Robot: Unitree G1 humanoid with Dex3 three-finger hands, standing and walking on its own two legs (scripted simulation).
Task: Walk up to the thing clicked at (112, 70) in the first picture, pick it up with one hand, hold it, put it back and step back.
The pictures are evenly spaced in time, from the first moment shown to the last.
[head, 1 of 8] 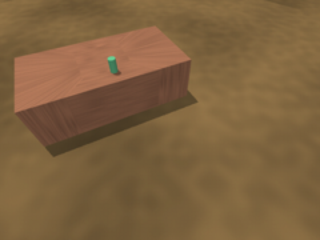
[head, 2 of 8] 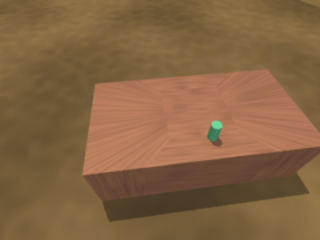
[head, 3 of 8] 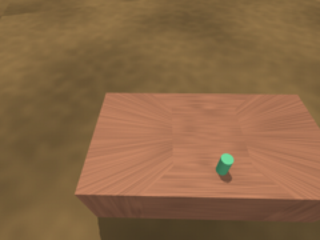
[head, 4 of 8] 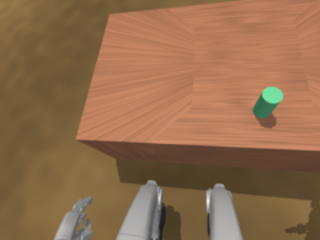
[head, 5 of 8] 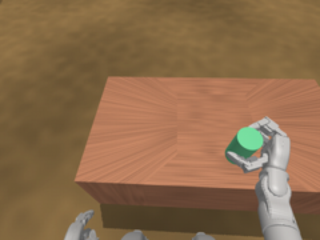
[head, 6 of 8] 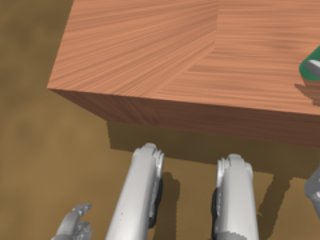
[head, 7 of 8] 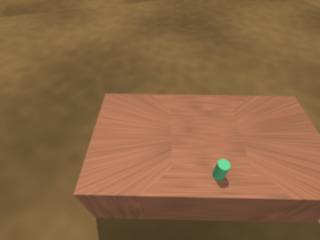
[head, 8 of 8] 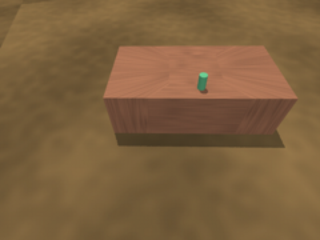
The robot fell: no
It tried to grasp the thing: yes
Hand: right
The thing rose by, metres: 0.36
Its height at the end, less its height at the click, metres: +0.00
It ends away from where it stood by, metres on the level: 0.03
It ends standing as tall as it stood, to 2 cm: yes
